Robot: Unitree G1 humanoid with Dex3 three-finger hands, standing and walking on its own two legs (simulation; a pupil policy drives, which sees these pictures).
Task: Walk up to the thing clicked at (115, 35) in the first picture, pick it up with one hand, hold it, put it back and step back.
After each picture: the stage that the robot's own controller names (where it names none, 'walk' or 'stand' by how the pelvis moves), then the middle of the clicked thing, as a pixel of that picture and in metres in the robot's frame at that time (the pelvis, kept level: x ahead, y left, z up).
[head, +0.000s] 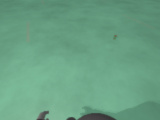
stand; (114, 37) +2.20 -0.67 -0.72
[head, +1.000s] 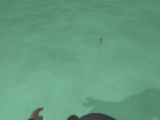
walk; (100, 40) +2.13 -0.13 -0.70
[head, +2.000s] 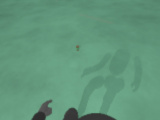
walk; (77, 48) +1.47 +0.31 -0.71
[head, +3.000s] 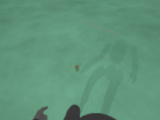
walk; (76, 68) +0.93 +0.27 -0.72
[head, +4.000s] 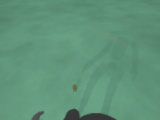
walk; (74, 88) +0.54 +0.22 -0.70
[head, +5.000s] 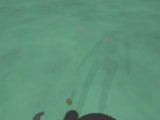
stand; (69, 102) +0.33 +0.24 -0.69
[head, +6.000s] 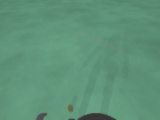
stand; (70, 108) +0.30 +0.21 -0.72
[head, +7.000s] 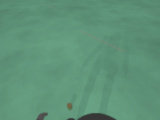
stand; (69, 106) +0.31 +0.22 -0.73
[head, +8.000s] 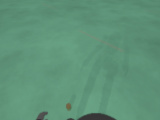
stand; (68, 107) +0.30 +0.23 -0.73
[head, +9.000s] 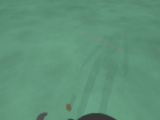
stand; (68, 107) +0.29 +0.23 -0.73
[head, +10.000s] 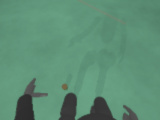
go down; (65, 87) +0.33 +0.23 -0.58
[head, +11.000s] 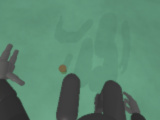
go down; (63, 69) +0.37 +0.25 -0.32
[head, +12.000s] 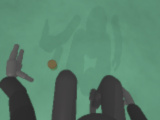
close in; (52, 65) +0.36 +0.27 -0.26
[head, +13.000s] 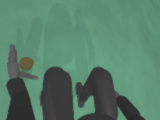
close; (26, 64) +0.35 +0.29 -0.21
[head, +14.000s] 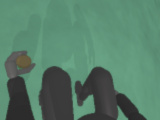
close; (24, 63) +0.35 +0.30 -0.22
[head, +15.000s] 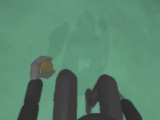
lift; (46, 68) +0.31 +0.28 -0.12
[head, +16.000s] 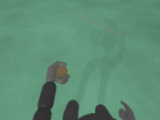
lift; (62, 75) +0.32 +0.18 +0.03
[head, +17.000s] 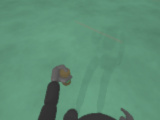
hold; (65, 76) +0.33 +0.17 +0.00
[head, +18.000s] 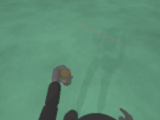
hold; (66, 77) +0.33 +0.17 +0.00
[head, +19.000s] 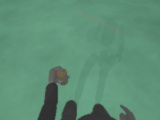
crouch; (62, 77) +0.33 +0.19 -0.05
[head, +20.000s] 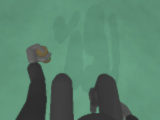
lower; (44, 55) +0.44 +0.28 -0.10
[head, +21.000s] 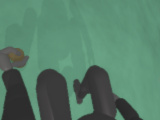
lower; (18, 58) +0.39 +0.30 -0.22
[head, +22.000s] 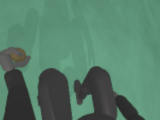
lower; (19, 58) +0.38 +0.31 -0.22
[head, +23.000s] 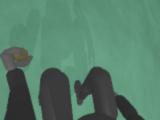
lower; (22, 58) +0.38 +0.31 -0.22
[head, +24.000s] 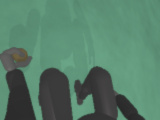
lower; (21, 58) +0.38 +0.31 -0.22
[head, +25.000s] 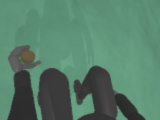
open; (27, 60) +0.38 +0.27 -0.22
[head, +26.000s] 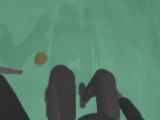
stand; (40, 59) +0.37 +0.26 -0.23
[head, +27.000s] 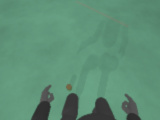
stand; (69, 87) +0.35 +0.20 -0.56
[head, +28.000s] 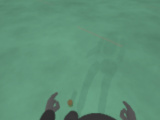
stand; (70, 103) +0.33 +0.20 -0.66
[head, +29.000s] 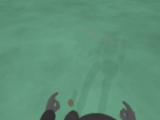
stand; (70, 103) +0.33 +0.20 -0.67
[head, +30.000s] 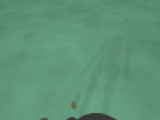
stand; (73, 105) +0.35 +0.18 -0.72
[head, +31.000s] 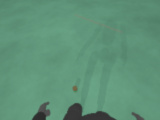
walk; (75, 89) +0.41 +0.18 -0.69
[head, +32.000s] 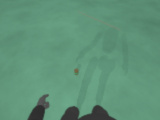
walk; (76, 71) +0.70 +0.18 -0.69
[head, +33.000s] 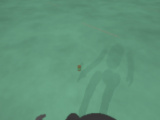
stand; (79, 68) +0.97 +0.21 -0.70
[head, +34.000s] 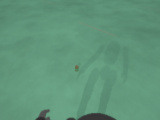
stand; (76, 68) +0.95 +0.22 -0.73
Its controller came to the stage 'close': yes
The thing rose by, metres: 0.72
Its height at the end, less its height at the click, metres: +0.00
